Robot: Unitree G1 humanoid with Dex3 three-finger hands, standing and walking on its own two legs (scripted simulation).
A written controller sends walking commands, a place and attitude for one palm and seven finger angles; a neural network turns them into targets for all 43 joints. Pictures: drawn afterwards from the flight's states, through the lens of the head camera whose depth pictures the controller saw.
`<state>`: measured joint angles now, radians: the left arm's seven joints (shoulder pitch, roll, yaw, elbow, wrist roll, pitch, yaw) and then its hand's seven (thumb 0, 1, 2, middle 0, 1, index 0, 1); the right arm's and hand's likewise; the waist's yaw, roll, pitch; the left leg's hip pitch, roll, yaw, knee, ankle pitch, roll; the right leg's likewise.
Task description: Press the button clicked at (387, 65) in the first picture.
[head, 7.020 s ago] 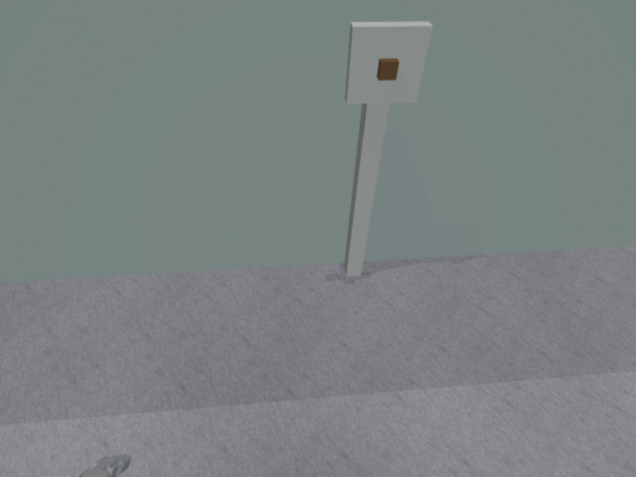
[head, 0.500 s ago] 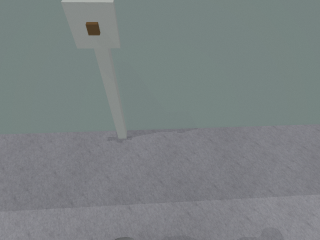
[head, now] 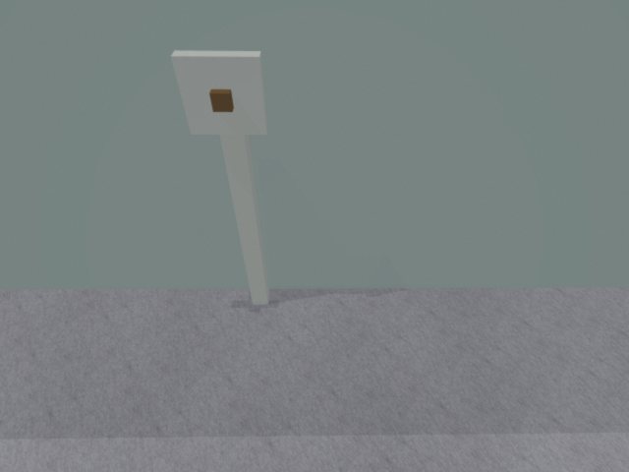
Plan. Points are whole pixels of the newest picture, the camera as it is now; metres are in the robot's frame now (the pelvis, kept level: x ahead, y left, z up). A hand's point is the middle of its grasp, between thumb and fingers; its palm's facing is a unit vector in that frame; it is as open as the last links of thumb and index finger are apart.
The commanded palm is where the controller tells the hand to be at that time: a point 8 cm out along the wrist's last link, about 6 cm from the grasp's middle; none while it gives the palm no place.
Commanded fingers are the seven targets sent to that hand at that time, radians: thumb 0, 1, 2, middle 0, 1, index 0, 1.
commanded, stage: take the last steps up to it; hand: left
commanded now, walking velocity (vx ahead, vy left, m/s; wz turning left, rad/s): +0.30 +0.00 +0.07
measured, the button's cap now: (222, 99) +0.82 +0.23 +0.08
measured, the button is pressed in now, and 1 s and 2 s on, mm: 0 0 0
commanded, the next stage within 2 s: come to a stop and stand still in 0.86 s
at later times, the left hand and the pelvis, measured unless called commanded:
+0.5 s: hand out of the picture -0.01 +0.11 -0.16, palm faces +0.22 -0.96 -0.15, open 7.4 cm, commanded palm none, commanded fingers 0.00 0.90 0.90 -0.20 -0.30 -0.20 -0.30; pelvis +0.13 +0.00 -0.01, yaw +4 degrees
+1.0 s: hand (189, 337) +0.38 +0.24 -0.16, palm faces +0.10 -0.98 -0.18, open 7.4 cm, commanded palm none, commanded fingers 0.00 0.90 0.90 -0.20 -0.30 -0.20 -0.30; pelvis +0.30 +0.06 +0.00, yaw +2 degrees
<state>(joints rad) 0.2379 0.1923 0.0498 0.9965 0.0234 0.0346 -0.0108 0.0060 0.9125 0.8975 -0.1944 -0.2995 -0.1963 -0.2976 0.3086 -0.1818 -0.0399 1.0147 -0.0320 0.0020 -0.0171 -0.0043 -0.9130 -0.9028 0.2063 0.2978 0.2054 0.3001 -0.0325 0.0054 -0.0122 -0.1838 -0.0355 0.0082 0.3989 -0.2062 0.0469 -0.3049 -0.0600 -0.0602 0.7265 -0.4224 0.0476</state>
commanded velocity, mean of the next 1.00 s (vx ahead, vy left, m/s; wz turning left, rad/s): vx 0.22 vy -0.01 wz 0.01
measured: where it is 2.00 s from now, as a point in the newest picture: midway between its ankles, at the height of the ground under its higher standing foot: outside the picture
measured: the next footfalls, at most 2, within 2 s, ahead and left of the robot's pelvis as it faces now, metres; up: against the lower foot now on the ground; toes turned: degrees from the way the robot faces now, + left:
right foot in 0.06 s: +0.04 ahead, -0.12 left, +0.00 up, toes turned -4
left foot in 0.58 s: +0.29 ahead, +0.14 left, +0.00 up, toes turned +12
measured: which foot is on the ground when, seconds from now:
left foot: down 0.00-0.06, up 0.08-0.56, down 0.58-1.00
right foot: up 0.00-0.04, down 0.06-0.58, up 0.60-1.00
